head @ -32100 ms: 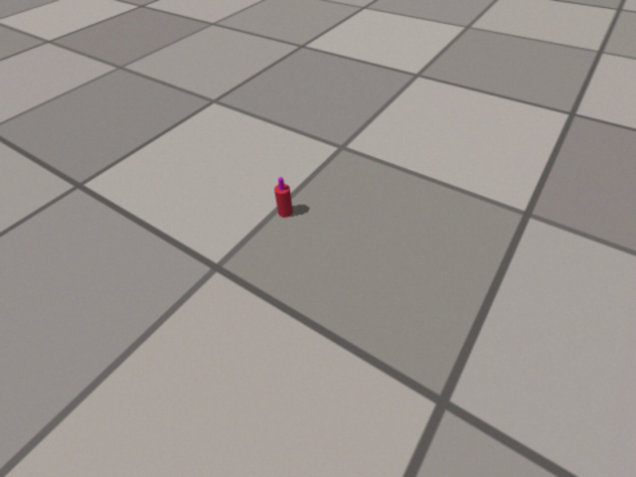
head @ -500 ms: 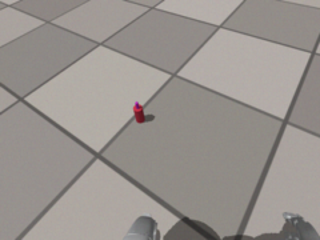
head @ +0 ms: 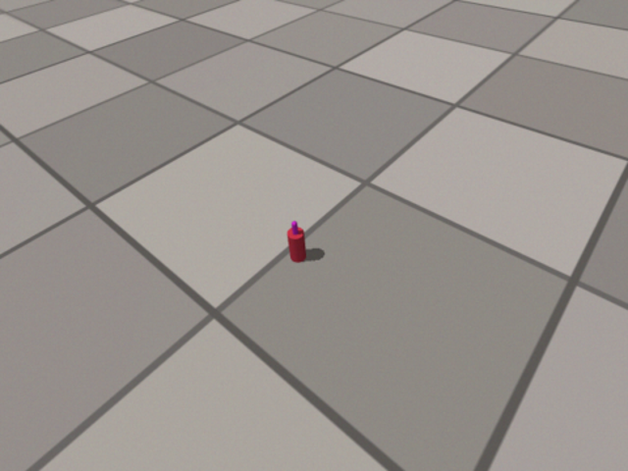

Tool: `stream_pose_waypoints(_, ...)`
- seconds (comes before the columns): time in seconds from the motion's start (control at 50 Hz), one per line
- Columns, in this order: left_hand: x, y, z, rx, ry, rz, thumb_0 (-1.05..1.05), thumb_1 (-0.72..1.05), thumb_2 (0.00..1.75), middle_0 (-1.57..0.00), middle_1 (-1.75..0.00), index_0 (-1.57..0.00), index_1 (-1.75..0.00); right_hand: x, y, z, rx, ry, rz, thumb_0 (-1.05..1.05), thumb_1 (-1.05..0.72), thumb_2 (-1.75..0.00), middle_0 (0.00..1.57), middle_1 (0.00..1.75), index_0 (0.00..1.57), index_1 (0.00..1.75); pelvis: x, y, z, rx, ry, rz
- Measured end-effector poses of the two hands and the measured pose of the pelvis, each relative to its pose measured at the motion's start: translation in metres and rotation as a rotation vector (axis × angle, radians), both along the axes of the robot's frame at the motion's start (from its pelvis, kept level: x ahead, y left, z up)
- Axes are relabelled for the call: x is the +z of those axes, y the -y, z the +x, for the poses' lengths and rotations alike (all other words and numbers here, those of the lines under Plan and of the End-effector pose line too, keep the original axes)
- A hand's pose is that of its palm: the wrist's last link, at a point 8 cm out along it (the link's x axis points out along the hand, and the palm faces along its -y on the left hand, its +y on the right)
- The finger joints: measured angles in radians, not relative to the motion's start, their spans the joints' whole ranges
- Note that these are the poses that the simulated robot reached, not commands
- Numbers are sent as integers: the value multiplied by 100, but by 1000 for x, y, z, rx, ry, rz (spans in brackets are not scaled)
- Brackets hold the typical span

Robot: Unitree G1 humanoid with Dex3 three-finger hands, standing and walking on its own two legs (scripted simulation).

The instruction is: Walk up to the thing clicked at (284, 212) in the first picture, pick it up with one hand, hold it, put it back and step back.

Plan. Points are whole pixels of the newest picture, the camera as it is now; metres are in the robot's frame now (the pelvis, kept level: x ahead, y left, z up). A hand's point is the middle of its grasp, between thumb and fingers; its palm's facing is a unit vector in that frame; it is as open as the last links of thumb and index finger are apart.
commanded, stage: step back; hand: left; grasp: from the side
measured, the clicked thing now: (296, 240) +1.08 +0.17 -0.66
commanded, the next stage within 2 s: stand in 0.60 s
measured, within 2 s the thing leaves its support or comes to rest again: neither
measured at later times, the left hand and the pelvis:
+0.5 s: hand out of the picture +0.13 +0.30 -0.14, palm faces +0.01 -0.93 -0.38, open 7.4 cm; pelvis +0.03 +0.03 +0.00, yaw +0 degrees
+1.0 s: hand out of the picture +0.12 +0.27 -0.14, palm faces -0.02 -0.95 -0.32, open 7.4 cm; pelvis +0.02 +0.02 +0.02, yaw +0 degrees
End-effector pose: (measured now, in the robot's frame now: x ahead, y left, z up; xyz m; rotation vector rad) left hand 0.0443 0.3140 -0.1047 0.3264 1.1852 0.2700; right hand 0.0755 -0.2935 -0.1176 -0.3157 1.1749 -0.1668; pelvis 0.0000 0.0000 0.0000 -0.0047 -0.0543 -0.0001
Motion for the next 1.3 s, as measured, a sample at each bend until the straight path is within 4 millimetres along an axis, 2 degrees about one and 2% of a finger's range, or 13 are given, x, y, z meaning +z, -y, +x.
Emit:
stream_pose_waypoints(0.08, 1, -1, -5, 19, 6, -15, 1, 90, 90, -21, -30, -20, -30, 4, 3, 5, 22, -9, -23, 1, -90, -90, 20, 30, 20, 30, 3, -8, 0, 16, -9, -3)
stream_pose_waypoints(0.2, -10, -21, 2, 28, -24, -34, 1, 90, 90, -21, -30, -20, -30, 10, -7, 6, 14, -32, -65, 1, -91, -90, 20, 30, 20, 30, 0, -26, 7, 24, -16, 11)
stream_pose_waypoints(0.32, -11, -30, 30, 3, -38, -28, 1, 90, 90, -21, -30, -20, -30, 14, -21, 10, -10, -34, -50, 1, -90, -90, 20, 30, 20, 30, 4, -29, 21, 3, -23, 4)
stream_pose_waypoints(0.54, 2, -28, 85, -46, 54, -7, 1, 90, 90, -21, -30, -20, -30, 2, -36, 43, -31, 8, 0, 1, -90, -90, 20, 30, 20, 30, 3, -34, 36, -1, -14, 3)
stream_pose_waypoints(0.68, 8, -20, 103, -54, 74, -25, 1, 90, 90, -20, -30, -20, -30, 10, -39, 56, -26, 26, 10, 1, -90, -90, 20, 30, 20, 30, 10, -32, 38, -4, -8, 5)
stream_pose_waypoints(0.8, 8, -7, 98, -63, 48, -53, 1, 90, 90, -20, -30, -20, -30, 20, -33, 56, -29, 31, -1, 1, -90, -90, 20, 30, 20, 30, 17, -29, 34, -3, -3, 7)
stream_pose_waypoints(0.92, 6, 1, 81, -60, 11, -69, 1, 90, 90, -21, -30, -20, -30, 23, -24, 47, -33, 19, -10, 0, -91, -90, 20, 30, 20, 30, 21, -25, 27, -4, -3, 9)
stream_pose_waypoints(1.12, 6, 1, 46, -34, -58, -53, 1, 90, 90, -21, -30, -20, -30, 17, -17, 21, -37, -44, 1, 1, -91, -90, 20, 30, 20, 30, 22, -17, 21, 0, -10, 8)
stream_pose_waypoints(1.3, 9, 1, 35, -26, -70, -35, 1, 90, 90, -20, -30, -20, -30, 12, -14, 8, -35, -71, 12, 1, -91, -90, 20, 30, 20, 30, 22, -12, 18, 4, -12, 7)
